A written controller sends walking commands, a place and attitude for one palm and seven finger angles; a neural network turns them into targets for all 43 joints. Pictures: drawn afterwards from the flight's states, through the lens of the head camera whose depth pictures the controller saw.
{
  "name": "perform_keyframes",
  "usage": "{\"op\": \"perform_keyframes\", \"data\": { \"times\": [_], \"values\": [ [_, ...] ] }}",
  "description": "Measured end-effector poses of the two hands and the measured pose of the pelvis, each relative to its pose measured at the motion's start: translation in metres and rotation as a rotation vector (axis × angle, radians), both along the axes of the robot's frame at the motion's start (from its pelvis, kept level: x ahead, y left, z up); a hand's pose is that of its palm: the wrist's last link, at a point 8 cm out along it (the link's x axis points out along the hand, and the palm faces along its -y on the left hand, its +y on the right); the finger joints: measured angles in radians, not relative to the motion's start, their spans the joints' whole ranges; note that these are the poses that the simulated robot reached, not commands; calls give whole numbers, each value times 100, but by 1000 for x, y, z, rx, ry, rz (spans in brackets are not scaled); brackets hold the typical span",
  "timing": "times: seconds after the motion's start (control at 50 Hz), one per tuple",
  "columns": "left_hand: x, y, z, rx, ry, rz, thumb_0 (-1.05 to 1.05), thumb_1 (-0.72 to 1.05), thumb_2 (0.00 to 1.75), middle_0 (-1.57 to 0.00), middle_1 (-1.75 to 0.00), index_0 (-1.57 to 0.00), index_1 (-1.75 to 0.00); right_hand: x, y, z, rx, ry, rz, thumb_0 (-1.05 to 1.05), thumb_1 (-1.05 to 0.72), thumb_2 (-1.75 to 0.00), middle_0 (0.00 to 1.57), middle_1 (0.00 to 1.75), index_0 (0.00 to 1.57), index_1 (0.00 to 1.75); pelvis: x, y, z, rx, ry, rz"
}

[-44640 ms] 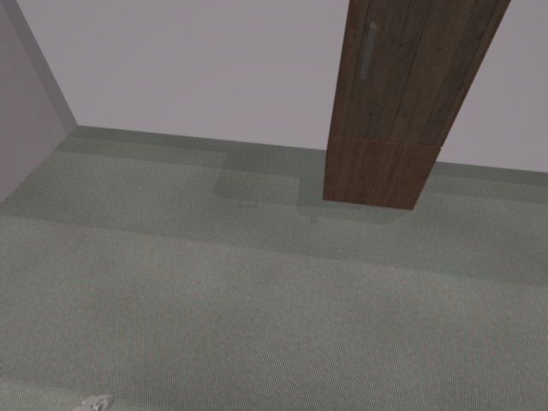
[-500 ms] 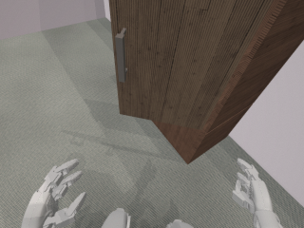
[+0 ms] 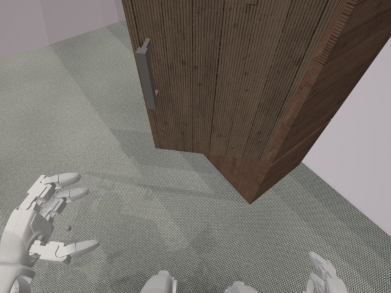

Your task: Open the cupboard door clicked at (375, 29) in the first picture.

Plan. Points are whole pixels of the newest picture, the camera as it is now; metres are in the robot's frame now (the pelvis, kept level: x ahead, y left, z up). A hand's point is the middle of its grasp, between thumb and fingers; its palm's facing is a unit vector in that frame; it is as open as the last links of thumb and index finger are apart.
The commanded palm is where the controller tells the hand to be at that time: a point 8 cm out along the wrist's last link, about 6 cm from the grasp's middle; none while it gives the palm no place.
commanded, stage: raise the hand with hooked fingers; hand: left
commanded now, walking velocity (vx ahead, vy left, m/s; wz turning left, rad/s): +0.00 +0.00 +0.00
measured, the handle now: (150, 76) +0.59 +0.15 +0.09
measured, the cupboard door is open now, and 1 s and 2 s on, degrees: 45 45 45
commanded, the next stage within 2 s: move the hooked fingers beside the handle in 1.10 s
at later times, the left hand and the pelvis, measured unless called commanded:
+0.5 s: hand (44, 200) +0.26 +0.27 +0.09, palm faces -0.06 -1.00 -0.07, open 13.9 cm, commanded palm +0.24 +0.33 +0.10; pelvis -0.01 +0.01 +0.02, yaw +0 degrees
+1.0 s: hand (40, 180) +0.29 +0.29 +0.10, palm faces -0.05 -1.00 -0.05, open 14.0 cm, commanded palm +0.26 +0.33 +0.10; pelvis +0.00 +0.01 +0.02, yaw -1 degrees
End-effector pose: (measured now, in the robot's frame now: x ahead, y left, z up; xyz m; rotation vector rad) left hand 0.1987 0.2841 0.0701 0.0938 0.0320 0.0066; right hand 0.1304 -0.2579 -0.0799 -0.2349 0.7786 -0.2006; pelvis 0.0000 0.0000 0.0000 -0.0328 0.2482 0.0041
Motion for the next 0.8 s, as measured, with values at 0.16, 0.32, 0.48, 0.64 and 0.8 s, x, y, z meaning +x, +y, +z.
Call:
{"op": "perform_keyframes", "data": {
  "times": [0.16, 0.32, 0.48, 0.64, 0.8],
  "values": [
    [16, 0, -7, -27, 28, -126, 0, -25, 41, -28, -104, -28, -104, 16, 0, 25, -50, -102, 17, 1, -90, -90, 20, 30, 20, 30, -5, 6, 4, -7, -24, -7],
    [27, 35, 26, -19, -54, -23, -1, -42, 34, -30, -115, -29, -115, 31, 27, 39, 6, -165, 77, 1, -90, -90, 20, 30, 20, 30, -5, 11, 13, -13, -56, 5],
    [38, 44, 17, -33, 41, -65, -1, -48, 31, -30, -119, -30, -119, 24, 37, 36, 7, -127, 103, 1, -90, -90, 21, 30, 20, 30, -9, 14, 18, -15, -67, 4],
    [64, 67, 41, -38, -37, -43, -1, -50, 30, -30, -120, -30, -120, 6, 28, 34, -13, -60, 70, 1, -90, -90, 21, 30, 20, 30, -7, 14, 21, -13, -71, 2],
    [71, 54, 23, -62, 55, -111, -1, -50, 30, -30, -120, -30, -120, -5, 15, 38, -36, -41, 37, 1, -90, -90, 20, 30, 20, 30, -3, 17, 24, -10, -54, -16]
  ]
}}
